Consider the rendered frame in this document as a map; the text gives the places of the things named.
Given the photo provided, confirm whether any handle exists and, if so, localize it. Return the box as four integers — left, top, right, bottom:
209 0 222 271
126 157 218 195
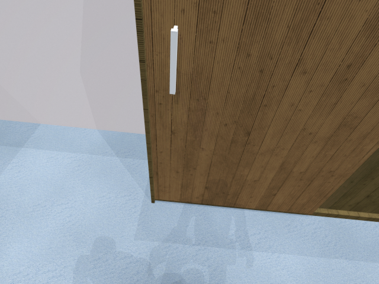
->
169 25 178 95

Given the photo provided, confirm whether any wardrobe door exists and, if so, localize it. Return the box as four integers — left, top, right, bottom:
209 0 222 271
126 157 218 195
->
319 148 379 214
142 0 379 214

